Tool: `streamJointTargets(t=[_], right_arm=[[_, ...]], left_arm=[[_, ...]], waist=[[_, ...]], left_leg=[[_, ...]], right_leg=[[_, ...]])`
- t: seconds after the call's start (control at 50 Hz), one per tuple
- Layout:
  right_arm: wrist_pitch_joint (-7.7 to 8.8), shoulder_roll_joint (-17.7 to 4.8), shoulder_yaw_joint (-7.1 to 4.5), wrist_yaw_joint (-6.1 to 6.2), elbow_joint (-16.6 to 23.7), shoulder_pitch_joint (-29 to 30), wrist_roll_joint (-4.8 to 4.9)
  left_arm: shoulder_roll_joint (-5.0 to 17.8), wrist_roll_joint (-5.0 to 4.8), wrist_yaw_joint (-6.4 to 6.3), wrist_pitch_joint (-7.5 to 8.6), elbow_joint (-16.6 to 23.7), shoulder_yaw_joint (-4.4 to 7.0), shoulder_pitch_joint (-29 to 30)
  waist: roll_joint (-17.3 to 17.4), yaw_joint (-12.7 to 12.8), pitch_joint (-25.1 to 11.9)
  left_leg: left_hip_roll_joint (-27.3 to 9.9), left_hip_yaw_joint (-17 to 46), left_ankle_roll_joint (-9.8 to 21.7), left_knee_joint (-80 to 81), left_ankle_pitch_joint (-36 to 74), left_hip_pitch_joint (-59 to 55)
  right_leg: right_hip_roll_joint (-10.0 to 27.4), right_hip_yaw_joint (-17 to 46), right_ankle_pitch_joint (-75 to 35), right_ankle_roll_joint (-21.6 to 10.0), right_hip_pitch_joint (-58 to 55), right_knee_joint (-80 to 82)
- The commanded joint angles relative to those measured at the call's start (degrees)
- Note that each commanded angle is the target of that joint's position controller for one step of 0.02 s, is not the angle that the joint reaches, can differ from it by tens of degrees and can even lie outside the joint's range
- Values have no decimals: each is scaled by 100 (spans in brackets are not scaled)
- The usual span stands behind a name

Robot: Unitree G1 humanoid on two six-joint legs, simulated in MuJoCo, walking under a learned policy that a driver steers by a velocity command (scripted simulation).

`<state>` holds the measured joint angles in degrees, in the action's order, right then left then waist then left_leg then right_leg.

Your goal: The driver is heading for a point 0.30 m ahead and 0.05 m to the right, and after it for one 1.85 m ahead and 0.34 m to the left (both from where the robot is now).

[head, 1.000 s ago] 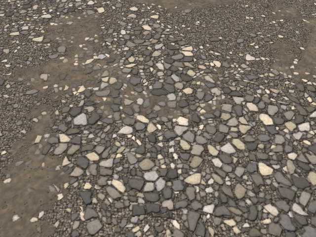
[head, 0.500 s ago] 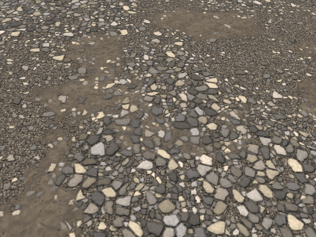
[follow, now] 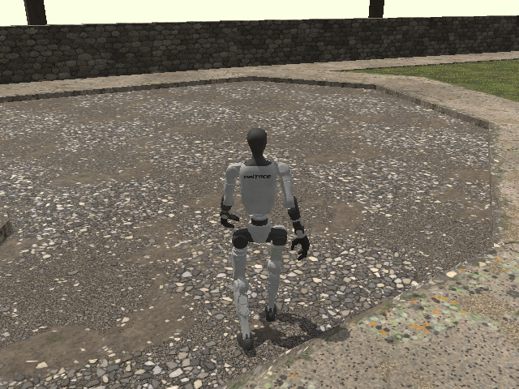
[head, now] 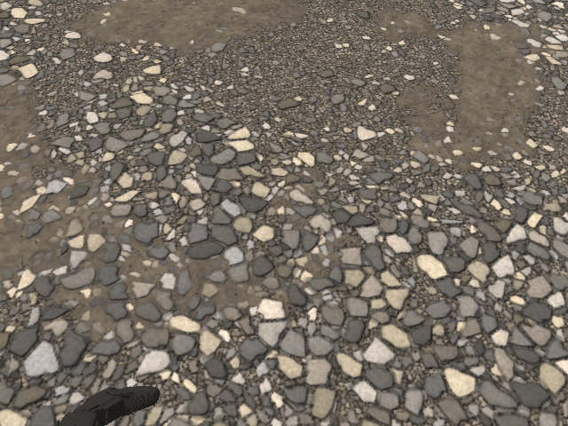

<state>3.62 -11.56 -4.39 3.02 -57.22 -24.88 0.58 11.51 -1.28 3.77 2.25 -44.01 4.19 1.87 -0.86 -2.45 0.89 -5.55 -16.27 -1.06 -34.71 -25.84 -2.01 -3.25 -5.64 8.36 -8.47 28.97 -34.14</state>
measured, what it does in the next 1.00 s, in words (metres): walks ahead, turning left: left foot, then right foot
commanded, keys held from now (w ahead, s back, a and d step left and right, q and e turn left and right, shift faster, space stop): w+e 0.10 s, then q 0.90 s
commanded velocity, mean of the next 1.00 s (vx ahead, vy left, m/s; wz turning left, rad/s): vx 0.17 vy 0.00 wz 0.21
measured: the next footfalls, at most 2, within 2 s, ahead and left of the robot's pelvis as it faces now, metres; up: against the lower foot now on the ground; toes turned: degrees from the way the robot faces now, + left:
left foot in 0.42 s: +0.41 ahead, +0.10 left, +0.00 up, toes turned -3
right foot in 0.88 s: +0.38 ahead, -0.11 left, +0.00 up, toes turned +21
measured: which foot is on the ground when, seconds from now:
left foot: down 0.00-0.00, up 0.02-0.40, down 0.42-0.88, up 0.90-1.00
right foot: down 0.00-0.42, up 0.44-0.86, down 0.88-1.00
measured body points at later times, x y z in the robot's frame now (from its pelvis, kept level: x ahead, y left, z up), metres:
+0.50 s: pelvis +0.24 +0.02 +0.01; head +0.29 +0.03 +0.45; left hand +0.36 +0.29 -0.12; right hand +0.40 -0.24 -0.09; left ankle +0.37 +0.10 -0.71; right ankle +0.12 -0.09 -0.65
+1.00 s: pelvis +0.29 -0.02 +0.03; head +0.33 -0.04 +0.47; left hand +0.32 +0.29 -0.07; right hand +0.53 -0.25 -0.07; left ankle +0.30 +0.10 -0.65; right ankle +0.33 -0.14 -0.71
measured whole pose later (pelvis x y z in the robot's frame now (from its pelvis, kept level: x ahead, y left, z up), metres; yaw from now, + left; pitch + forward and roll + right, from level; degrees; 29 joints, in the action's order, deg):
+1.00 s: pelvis +0.29 -0.02 +0.03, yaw +16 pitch +2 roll +1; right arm -2.3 -18.7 -5.5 1.3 -35.3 -10.4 0.7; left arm 15.1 1.2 -1.9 0.4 -44.3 4.5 -12.2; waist 2.7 0.8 0.5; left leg 8.3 7.9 -1.3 -57.1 -23.9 33.1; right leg 0.3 1.6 14.2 -0.3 16.3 -28.2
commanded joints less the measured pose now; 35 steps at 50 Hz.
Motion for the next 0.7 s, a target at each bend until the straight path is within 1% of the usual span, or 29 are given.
streamJointTargets(t=[0.02, 0.04, 0.06, 0.08, 0.1, 0.12, 0.14, 0.18, 0.2, 0.22, 0.24, 0.28, 0.32, 0.36, 0.38, 0.4, 0.42, 0.44, 0.46, 0.48, 0.5, 0.52, 0.54, 0.56, 0.58, 0.6, 0.62, 0.66, 0.7], right_arm=[[412, -368, 64, -201, 893, -33, -31], [691, -823, -55, -318, 1049, 686, 128], [729, -964, -90, -324, 1189, 1032, 255], [699, -936, -104, -267, 1177, 1102, 140], [620, -994, -167, -209, 1182, 1073, -6], [514, -999, -196, -201, 1146, 896, 2], [437, -931, -196, -190, 1164, 805, -13], [368, -681, -109, -167, 1242, 950, -86], [358, -567, -51, -160, 1310, 1139, -106], [357, -473, 11, -177, 1338, 1300, -122], [358, -440, 49, -208, 1358, 1488, -117], [353, -536, 69, -289, 1399, 1739, -31], [327, -695, 61, -358, 1464, 1868, 4], [307, -953, -5, -429, 1587, 1941, -23], [301, -1078, -49, -466, 1601, 1810, -51], [300, -1174, -107, -494, 1512, 1411, -89], [299, -1395, -206, -490, 1405, 940, -115], [274, -1809, -283, -457, 1510, 682, -187], [206, -1779, -202, -445, 1643, 723, -278], [115, -1409, -140, -433, 1793, 856, -180], [29, -1280, -112, -405, 1950, 1264, -112], [-76, -1144, -64, -365, 2006, 1487, -42], [-155, -1138, -47, -325, 2069, 1622, -44], [-214, -1185, -58, -303, 2122, 1713, -97], [-257, -1211, -75, -287, 2181, 1793, -146], [-281, -1233, -97, -258, 2227, 1773, -166], [-293, -1269, -124, -225, 2260, 1713, -152], [-320, -1339, -169, -161, 2329, 1652, -93], [-360, -1373, -197, -121, 2398, 1653, -66]], left_arm=[[1936, 33, -186, 13, -37, 548, -1976], [1501, 129, -242, -3, -129, 417, -2391], [1078, 112, -262, 50, -124, 313, -2051], [875, 33, -229, 109, 15, 239, -1484], [699, -5, -242, 140, 105, 175, -1117], [596, 36, -275, 153, 187, 114, -905], [611, 48, -295, 172, 185, 100, -884], [747, 92, -357, 220, 56, 103, -1048], [816, 120, -389, 220, -6, 111, -1117], [851, 118, -414, 203, -52, 116, -1183], [878, 120, -430, 185, -116, 117, -1340], [930, 128, -441, 168, -230, 107, -1586], [937, 148, -442, 163, -286, 83, -1539], [1027, 142, -472, 124, -291, 102, -1362], [1074, 118, -508, 87, -274, 118, -1264], [1071, 77, -555, 43, -235, 117, -1134], [1034, 91, -590, 5, -188, 108, -1179], [895, 233, -591, 13, -34, 62, -1481], [509, 254, -503, 42, -50, -85, -2135], [948, 158, -424, 22, -134, -19, -2069], [1031, 44, -431, -63, -22, 18, -1615], [992, 76, -484, -166, -7, 31, -1363], [1016, 114, -546, -262, 50, 62, -1234], [987, 130, -575, -324, 107, 76, -1217], [894, 148, -604, -345, 102, 65, -1292], [809, 150, -633, -334, 77, 51, -1365], [783, 147, -658, -321, 67, 48, -1383], [783, 153, -690, -308, 92, 46, -1304], [810, 152, -701, -299, 135, 55, -1191]], waist=[[-1080, 647, -1870], [-460, 1044, -2017], [-324, 886, -1297], [250, 519, -783], [301, 298, -563], [259, 105, -414], [223, 9, -346], [55, 7, -195], [-68, 57, -150], [-170, 138, -186], [-242, 278, -281], [-274, 469, -460], [-342, 491, -475], [-389, 387, -442], [-393, 271, -476], [-329, 41, -601], [-51, -126, -832], [936, 2, -1360], [1888, 267, -2139], [1121, 91, -2430], [662, 84, -1784], [134, 140, -1227], [109, 223, -901], [328, 338, -721], [563, 395, -658], [707, 400, -710], [777, 369, -800], [800, 298, -951], [877, 236, -951]], left_leg=[[700, 1283, -47, -5127, -556, 4491], [497, 2365, 136, -5387, -337, 5101], [231, 2303, 240, -4966, 134, 5270], [6, 2239, 218, -4367, 440, 4905], [-143, 2165, 127, -3863, 645, 4505], [-252, 2101, 45, -3673, 744, 4114], [-269, 2003, -43, -3428, 780, 3901], [-192, 1752, -165, -2633, 1141, 3675], [-120, 1641, -160, -2054, 1502, 3548], [-35, 1540, -101, -1455, 1994, 3327], [62, 1467, -25, -946, 2572, 3174], [215, 1481, 99, -287, 3473, 2958], [258, 1595, 233, 10, 3548, 2926], [339, 1649, 400, 123, 2959, 3030], [420, 1614, 481, 229, 2687, 2924], [565, 1515, 560, 519, 2743, 2499], [552, 1640, 711, 777, 3782, 1817], [-463, 3000, 1293, 589, 6158, 506], [-1652, 4971, 2402, 804, 6982, -877], [-1514, 5170, 2311, 1086, 5231, -714], [-1248, 4721, 2048, 1229, 3875, -53], [-980, 4324, 1756, 1471, 2858, 737], [-833, 4183, 1608, 1684, 2095, 1450], [-562, 4010, 1485, 1851, 1628, 1979], [-340, 3808, 1392, 1916, 1519, 2232], [-224, 3693, 1360, 1914, 1558, 2270], [-202, 3699, 1371, 1882, 1589, 2190], [-209, 3830, 1362, 1834, 1284, 2039], [-192, 3993, 1309, 1840, 877, 2024]], right_leg=[[2268, 4944, 3, -1999, -5507, 1222], [2148, 4921, 16, -1790, -5468, 1681], [1912, 3886, -392, -1476, -4797, 1672], [1591, 3183, -905, -1227, -3754, 1780], [1361, 2707, -1265, -1037, -3020, 1868], [1289, 2342, -1886, -978, -2436, 1929], [1266, 2138, -2530, -944, -2066, 1956], [1103, 1518, -3844, -824, -1503, 1972], [950, 1207, -4127, -697, -1319, 1955], [781, 929, -4155, -543, -1254, 1919], [707, 778, -4071, -425, -1363, 1901], [815, 743, -3657, -297, -1723, 1837], [1035, 801, -3337, -232, -2048, 1703], [1249, 862, -3354, -136, -2421, 1326], [1279, 862, -3509, -59, -2546, 997], [1178, 783, -3652, 76, -2565, 457], [829, 587, -3306, 315, -2424, -517], [198, 317, -1079, 686, -1325, -2352], [-528, 700, 3082, 929, 289, -3973], [-185, 1327, 2892, 881, 536, -4461], [8, 1259, 2454, 893, 852, -4522], [192, 1158, 2119, 927, 884, -4219], [318, 1145, 1857, 939, 695, -3808], [331, 1080, 1668, 946, 361, -3373], [262, 983, 1522, 975, 145, -2953], [206, 934, 1456, 1019, 14, -2598], [171, 949, 1400, 1072, -29, -2328], [174, 1048, 1232, 1152, -65, -1909], [166, 1102, 1108, 1192, -108, -1590]])
Velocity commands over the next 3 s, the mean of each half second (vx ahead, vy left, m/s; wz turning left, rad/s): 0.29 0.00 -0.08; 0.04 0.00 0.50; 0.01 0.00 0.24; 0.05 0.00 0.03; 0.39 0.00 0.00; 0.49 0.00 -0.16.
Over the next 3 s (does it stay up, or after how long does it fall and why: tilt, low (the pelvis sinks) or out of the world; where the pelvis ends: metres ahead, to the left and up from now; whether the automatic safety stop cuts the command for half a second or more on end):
stays up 0.76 0.18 0.02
